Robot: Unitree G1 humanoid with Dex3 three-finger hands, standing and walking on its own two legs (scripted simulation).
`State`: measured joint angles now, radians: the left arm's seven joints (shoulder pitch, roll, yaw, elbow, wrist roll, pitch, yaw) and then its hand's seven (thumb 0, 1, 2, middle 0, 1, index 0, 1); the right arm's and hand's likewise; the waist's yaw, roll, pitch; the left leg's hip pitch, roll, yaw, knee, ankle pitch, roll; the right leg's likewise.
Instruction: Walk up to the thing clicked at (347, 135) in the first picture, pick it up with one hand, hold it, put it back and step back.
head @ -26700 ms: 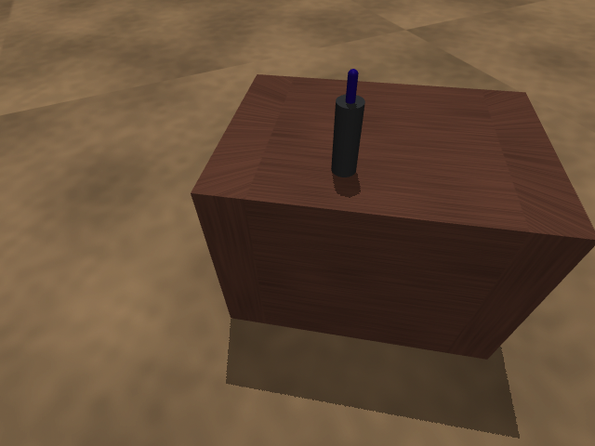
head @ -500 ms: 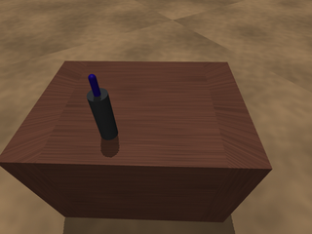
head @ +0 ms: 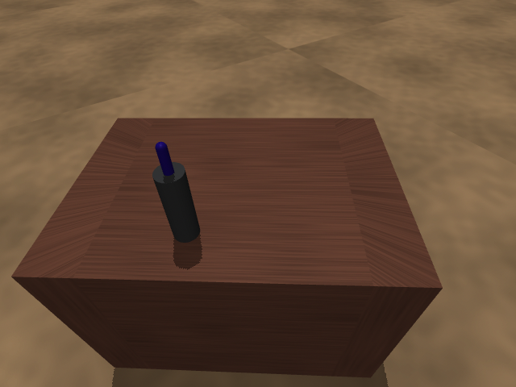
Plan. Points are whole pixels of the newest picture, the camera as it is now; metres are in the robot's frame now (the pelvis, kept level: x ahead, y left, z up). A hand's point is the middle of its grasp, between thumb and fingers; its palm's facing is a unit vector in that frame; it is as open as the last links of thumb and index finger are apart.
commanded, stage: stand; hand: left
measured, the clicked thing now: (175, 193) +0.51 +0.20 +0.00
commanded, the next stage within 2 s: none
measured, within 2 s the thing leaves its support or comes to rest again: neither
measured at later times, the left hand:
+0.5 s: hand out of the picture +0.06 +0.25 -0.16, palm faces -0.04 -0.94 -0.34, open 7.4 cm
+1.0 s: hand out of the picture +0.10 +0.26 -0.16, palm faces -0.04 -0.94 -0.34, open 7.4 cm
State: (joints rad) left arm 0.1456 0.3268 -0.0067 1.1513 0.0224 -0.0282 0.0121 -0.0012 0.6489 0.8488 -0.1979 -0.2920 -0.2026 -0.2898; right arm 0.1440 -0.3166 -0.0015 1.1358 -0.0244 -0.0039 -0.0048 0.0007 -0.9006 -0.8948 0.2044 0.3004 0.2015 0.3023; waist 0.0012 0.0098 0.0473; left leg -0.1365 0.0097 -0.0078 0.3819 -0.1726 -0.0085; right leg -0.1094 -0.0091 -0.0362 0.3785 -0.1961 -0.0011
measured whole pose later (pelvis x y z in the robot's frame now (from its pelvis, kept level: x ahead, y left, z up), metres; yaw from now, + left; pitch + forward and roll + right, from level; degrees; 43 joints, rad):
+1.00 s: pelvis +0.02 +0.02 +0.00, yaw -1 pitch -2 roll +0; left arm 0.10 0.34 -0.01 1.16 0.01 -0.02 0.01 0.00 0.90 0.90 -0.20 -0.30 -0.20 -0.30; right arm 0.11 -0.34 0.00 1.16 -0.02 -0.01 0.00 0.00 -0.90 -0.89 0.20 0.30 0.20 0.30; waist 0.00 0.00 0.05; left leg -0.10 -0.01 0.01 0.31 -0.17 0.01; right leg -0.08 -0.03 -0.01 0.31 -0.19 0.02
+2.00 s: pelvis +0.03 +0.01 +0.00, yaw +0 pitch -2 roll +0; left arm 0.12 0.35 0.00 1.14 0.01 -0.01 0.00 0.00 0.90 0.90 -0.20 -0.30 -0.20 -0.29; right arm 0.12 -0.34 0.00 1.15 -0.01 -0.01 0.00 0.00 -0.90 -0.89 0.20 0.30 0.20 0.30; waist -0.01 -0.01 0.04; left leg -0.10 -0.01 0.01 0.31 -0.17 0.01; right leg -0.07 -0.03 -0.02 0.29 -0.18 0.02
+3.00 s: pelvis -0.16 +0.02 -0.02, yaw -2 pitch -2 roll +0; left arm 0.17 0.35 0.05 0.86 0.03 0.02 0.00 0.00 0.90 0.90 -0.20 -0.30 -0.21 -0.30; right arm 0.08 -0.39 -0.04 0.87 0.01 0.07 -0.02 0.00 -0.90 -0.89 0.20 0.30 0.20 0.30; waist 0.02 0.04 0.18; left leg -0.45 -0.05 -0.11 1.05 -0.53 0.01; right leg -0.29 0.03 0.05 0.66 -0.33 -0.02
